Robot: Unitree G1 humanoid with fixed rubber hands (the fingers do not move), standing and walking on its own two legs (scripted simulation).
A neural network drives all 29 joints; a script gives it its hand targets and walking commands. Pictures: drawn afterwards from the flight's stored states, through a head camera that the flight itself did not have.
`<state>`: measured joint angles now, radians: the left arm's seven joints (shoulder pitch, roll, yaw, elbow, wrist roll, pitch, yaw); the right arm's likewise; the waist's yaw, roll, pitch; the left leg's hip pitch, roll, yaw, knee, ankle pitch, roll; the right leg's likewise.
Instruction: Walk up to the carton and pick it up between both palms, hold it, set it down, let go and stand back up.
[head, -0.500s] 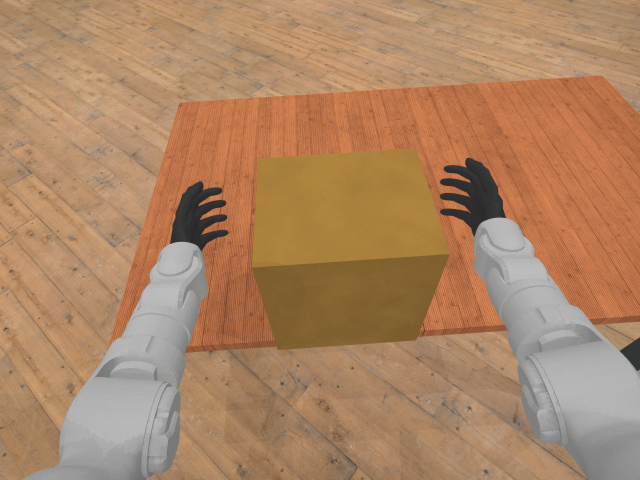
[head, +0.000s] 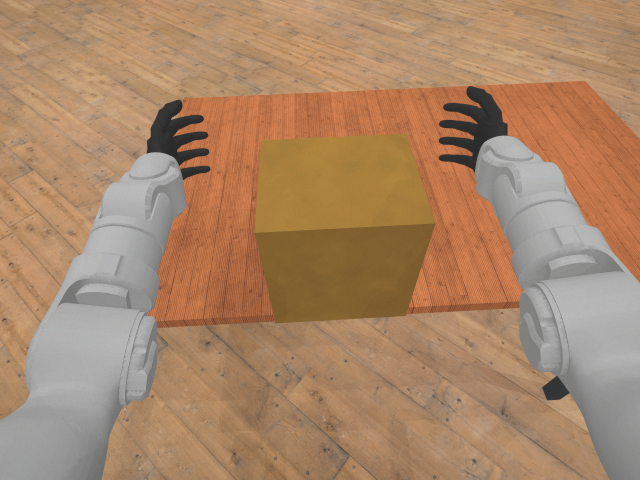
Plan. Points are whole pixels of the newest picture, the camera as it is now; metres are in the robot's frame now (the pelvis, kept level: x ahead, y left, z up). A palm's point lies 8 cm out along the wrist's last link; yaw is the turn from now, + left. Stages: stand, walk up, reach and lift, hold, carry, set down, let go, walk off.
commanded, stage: set down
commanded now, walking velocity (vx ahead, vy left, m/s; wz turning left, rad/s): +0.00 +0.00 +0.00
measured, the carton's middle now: (337, 233) +0.47 -0.02 +0.02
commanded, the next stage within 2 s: none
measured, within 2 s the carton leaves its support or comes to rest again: neither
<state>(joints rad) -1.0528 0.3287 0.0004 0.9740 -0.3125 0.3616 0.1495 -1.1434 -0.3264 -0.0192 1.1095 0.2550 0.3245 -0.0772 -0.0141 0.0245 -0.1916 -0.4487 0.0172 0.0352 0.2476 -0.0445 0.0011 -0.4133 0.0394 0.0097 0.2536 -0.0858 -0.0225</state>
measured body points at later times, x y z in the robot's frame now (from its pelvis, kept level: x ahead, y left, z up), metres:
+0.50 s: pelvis +0.02 +0.00 +0.01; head +0.04 -0.01 +0.46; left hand +0.43 +0.20 +0.11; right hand +0.43 -0.22 +0.11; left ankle +0.03 +0.12 -0.75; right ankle +0.01 -0.10 -0.75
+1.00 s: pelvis +0.02 +0.00 +0.01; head +0.02 +0.00 +0.46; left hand +0.36 +0.19 +0.06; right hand +0.36 -0.22 +0.06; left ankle +0.03 +0.12 -0.75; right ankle +0.01 -0.10 -0.75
